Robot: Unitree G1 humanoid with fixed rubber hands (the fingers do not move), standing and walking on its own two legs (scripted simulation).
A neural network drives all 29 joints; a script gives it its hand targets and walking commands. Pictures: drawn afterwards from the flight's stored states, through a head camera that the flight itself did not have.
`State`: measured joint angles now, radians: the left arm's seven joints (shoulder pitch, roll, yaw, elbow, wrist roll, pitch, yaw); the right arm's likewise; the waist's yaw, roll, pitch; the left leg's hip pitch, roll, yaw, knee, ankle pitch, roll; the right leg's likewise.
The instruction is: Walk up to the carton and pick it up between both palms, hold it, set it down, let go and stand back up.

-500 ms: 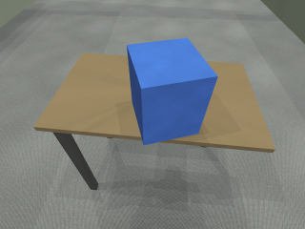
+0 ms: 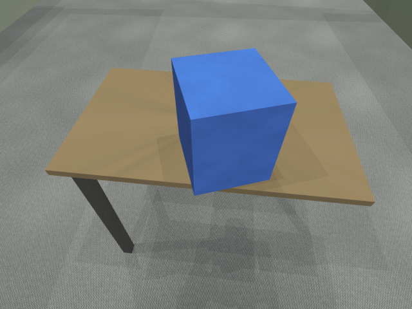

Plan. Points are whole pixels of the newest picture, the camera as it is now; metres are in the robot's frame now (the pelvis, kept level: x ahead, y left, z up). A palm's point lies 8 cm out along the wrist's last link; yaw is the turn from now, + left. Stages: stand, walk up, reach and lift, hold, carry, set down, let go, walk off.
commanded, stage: stand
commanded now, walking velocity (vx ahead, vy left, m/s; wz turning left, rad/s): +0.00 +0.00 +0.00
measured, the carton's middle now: (224, 123) +0.50 +0.00 +0.06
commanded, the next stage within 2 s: none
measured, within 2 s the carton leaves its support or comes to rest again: neither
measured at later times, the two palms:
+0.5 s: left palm out of the picture -0.01 +0.19 -0.16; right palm out of the picture -0.02 -0.20 -0.14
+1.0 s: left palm out of the picture +0.01 +0.18 -0.15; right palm out of the picture +0.00 -0.20 -0.15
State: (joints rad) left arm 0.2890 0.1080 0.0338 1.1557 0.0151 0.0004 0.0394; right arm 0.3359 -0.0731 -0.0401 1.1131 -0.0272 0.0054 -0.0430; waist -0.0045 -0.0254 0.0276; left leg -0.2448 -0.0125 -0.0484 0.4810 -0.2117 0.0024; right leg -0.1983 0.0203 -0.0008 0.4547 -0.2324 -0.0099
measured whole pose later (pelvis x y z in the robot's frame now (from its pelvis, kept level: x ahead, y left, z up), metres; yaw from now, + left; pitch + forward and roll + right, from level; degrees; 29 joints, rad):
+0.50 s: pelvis +0.01 +0.00 +0.00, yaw +0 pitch -2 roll -1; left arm 0.28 0.10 0.03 1.16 0.01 0.00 0.04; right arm 0.32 -0.07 -0.03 1.15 -0.02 0.00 -0.05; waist -0.01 -0.02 0.05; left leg -0.22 -0.01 -0.06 0.48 -0.23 0.00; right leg -0.16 0.03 0.00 0.44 -0.25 -0.02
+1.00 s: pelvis +0.03 -0.01 +0.00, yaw +0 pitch -2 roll +0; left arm 0.29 0.09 0.02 1.18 0.01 -0.01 0.05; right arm 0.29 -0.07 -0.02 1.18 -0.02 0.00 -0.05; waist 0.00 -0.01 0.05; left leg -0.17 0.00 -0.06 0.46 -0.25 -0.01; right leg -0.12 0.03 -0.01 0.42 -0.27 -0.02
